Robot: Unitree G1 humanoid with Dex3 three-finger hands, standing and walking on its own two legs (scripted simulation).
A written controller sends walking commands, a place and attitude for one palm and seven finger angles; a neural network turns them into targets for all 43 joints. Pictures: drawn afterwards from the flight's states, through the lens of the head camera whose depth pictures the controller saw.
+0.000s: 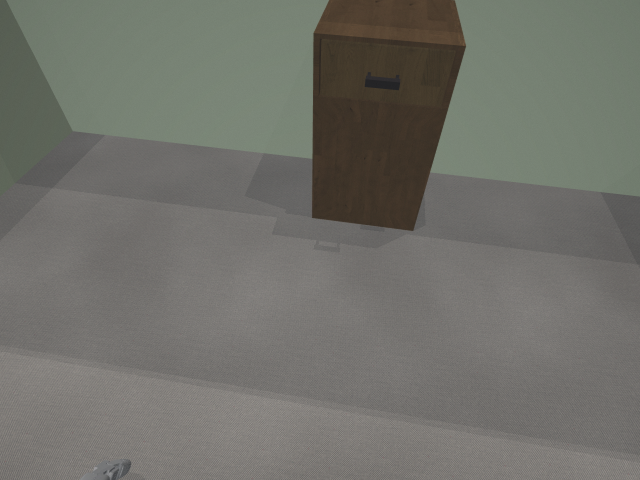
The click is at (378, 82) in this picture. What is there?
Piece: drawer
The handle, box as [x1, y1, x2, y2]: [365, 72, 399, 89]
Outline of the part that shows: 366,76 365,86 398,89 398,75 396,75 395,79 374,77 370,75 370,72 368,72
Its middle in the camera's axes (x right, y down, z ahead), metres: +0.20 -0.51 +1.23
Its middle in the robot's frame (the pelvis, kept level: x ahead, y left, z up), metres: +1.27 -0.14 -0.08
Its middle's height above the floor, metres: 0.69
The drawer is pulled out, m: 0.00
